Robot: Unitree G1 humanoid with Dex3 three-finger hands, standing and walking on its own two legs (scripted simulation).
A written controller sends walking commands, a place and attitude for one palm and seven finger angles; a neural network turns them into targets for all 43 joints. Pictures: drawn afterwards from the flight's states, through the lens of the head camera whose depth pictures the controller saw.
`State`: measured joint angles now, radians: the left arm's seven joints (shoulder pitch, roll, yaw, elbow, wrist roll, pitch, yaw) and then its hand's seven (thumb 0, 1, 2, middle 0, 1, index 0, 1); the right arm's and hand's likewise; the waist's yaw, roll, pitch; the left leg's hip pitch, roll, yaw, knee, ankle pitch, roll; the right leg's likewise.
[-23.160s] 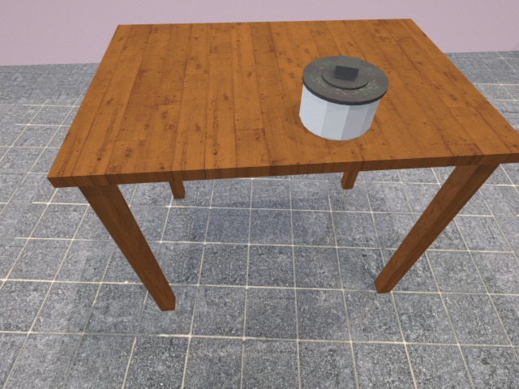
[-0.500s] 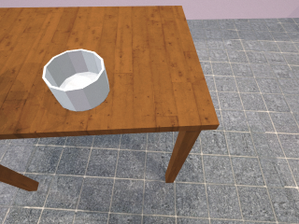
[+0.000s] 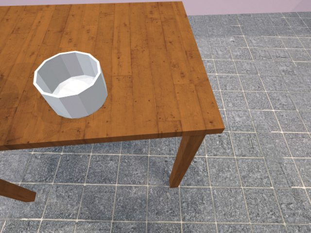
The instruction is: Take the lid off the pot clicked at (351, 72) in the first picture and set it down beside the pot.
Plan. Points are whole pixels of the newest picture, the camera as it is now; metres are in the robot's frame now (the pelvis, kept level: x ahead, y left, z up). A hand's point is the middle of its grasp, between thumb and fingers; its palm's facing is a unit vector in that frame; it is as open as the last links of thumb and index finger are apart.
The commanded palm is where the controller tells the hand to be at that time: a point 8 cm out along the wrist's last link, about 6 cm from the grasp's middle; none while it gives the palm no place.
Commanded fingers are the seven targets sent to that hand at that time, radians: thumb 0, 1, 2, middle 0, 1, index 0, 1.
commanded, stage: lower the lid onto the table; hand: left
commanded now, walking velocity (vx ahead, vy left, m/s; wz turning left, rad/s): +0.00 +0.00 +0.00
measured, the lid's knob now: out of the picture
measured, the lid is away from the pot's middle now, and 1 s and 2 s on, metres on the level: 0.23 0.24 0.23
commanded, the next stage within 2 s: none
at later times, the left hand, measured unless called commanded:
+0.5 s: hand out of the picture +0.44 +0.40 +0.27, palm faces -0.20 -0.28 -0.94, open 7.9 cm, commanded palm +0.47 +0.41 +0.34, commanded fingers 0.00 0.65 0.96 -0.89 -1.10 -0.79 -1.07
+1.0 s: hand out of the picture +0.45 +0.40 +0.23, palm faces -0.27 -0.29 -0.92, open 7.9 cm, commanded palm +0.48 +0.42 +0.31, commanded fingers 0.00 0.65 0.96 -0.89 -1.10 -0.79 -1.07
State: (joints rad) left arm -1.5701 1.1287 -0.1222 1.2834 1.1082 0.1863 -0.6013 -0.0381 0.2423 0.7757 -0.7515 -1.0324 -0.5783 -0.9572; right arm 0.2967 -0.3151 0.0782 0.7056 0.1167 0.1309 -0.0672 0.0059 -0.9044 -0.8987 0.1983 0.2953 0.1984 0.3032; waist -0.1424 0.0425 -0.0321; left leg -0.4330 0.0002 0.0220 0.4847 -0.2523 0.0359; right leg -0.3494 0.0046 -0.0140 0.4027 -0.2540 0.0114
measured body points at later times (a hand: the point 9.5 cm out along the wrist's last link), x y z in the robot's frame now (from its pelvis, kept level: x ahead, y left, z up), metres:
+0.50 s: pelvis +0.00 +0.00 +0.00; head +0.09 +0.01 +0.44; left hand +0.45 +0.41 +0.32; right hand +0.02 -0.27 -0.13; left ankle -0.02 +0.10 -0.74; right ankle -0.05 -0.13 -0.74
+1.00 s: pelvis +0.00 +0.01 +0.00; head +0.09 +0.01 +0.44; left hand +0.46 +0.41 +0.28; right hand +0.00 -0.27 -0.12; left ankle -0.02 +0.10 -0.74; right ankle -0.05 -0.13 -0.74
